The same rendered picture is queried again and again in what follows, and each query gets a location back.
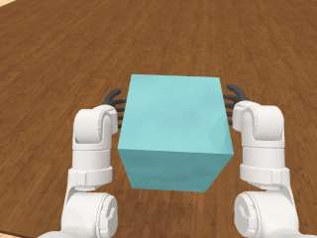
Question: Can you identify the left robot forearm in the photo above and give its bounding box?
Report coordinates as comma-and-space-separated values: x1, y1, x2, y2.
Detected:
60, 104, 118, 228

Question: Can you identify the left robot hand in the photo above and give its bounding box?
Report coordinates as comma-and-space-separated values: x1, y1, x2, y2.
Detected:
102, 88, 127, 129

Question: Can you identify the robot left upper arm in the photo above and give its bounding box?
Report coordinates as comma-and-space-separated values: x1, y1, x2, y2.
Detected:
38, 192, 118, 238

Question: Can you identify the right robot hand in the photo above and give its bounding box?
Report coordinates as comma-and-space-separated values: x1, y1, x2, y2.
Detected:
223, 83, 249, 126

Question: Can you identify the robot right upper arm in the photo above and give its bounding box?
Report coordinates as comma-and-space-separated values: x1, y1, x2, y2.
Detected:
234, 191, 317, 238

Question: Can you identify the carton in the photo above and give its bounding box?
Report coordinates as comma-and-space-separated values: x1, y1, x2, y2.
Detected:
117, 74, 235, 192

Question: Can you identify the right robot forearm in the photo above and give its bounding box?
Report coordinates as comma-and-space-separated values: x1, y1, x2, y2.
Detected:
232, 100, 299, 229

